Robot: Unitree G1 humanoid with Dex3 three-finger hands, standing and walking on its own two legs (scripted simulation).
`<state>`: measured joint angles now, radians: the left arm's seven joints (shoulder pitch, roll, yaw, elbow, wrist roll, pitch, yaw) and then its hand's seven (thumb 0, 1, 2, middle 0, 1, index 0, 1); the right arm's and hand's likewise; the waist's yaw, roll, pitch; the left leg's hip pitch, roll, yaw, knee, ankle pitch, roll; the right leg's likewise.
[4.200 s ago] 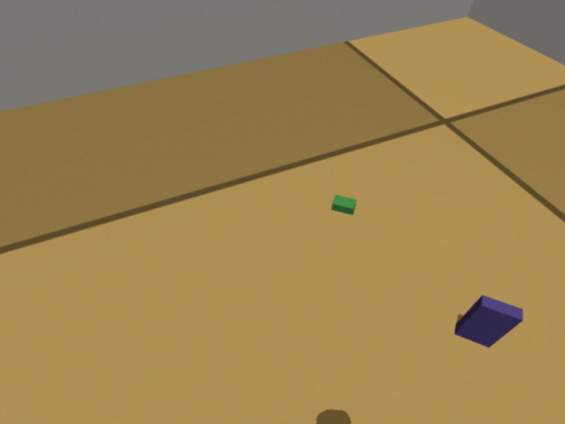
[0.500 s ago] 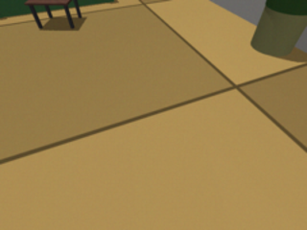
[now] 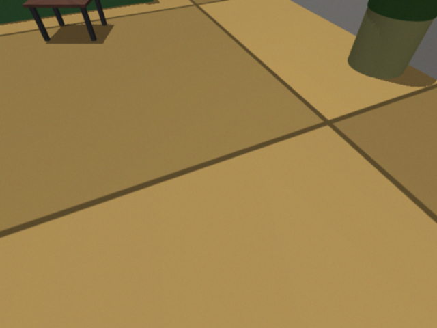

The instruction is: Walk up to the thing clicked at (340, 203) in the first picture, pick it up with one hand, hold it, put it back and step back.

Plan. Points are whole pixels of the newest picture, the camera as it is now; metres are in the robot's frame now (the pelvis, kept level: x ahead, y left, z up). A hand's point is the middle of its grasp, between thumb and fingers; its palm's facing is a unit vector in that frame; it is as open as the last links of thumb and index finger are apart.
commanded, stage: stand
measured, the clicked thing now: out of the picture -0.13 -1.15 -0.76
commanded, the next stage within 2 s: none
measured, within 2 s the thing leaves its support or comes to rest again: neither
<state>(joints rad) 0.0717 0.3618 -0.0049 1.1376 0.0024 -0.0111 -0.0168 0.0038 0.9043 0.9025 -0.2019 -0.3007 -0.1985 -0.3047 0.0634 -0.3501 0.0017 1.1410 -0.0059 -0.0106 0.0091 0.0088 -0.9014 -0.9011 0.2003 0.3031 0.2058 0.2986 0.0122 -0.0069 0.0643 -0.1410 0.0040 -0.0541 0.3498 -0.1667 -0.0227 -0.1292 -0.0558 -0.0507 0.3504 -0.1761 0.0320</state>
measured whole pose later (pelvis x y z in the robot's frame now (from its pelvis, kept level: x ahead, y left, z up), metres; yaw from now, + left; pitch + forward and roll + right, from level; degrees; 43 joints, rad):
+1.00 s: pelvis +0.01 -0.01 +0.00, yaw -1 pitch -2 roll +0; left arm 0.10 0.35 0.00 1.13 0.01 -0.01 -0.01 0.00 0.90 0.90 -0.20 -0.30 -0.20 -0.30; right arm 0.10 -0.36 0.01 1.15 -0.01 0.00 0.01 0.01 -0.90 -0.90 0.20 0.30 0.21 0.30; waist 0.01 0.01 0.05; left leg -0.12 0.03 -0.05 0.31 -0.16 -0.04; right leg -0.12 -0.03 -0.05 0.33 -0.18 0.01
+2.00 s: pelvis +0.03 -0.02 +0.00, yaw -1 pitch -1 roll +0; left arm 0.10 0.35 0.00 1.12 0.01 -0.01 -0.01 0.00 0.90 0.90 -0.20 -0.30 -0.20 -0.30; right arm 0.11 -0.36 0.01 1.13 -0.01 0.00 0.01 0.01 -0.90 -0.90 0.20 0.30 0.21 0.30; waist 0.01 0.01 0.05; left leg -0.10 0.03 -0.04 0.30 -0.18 -0.05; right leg -0.11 -0.03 -0.04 0.33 -0.20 0.01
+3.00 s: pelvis +0.24 +0.04 -0.01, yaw -3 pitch -3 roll +2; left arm 0.24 0.43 0.06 0.95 0.02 0.00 -0.09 0.01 0.91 0.90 -0.20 -0.30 -0.20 -0.30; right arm 0.37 -0.37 -0.07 0.92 -0.02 -0.08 0.05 0.01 -0.90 -0.90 0.20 0.30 0.21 0.30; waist -0.02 -0.05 0.08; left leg 0.05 -0.02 0.13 0.32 -0.32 0.01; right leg -0.51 -0.09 0.04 0.69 -0.13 -0.01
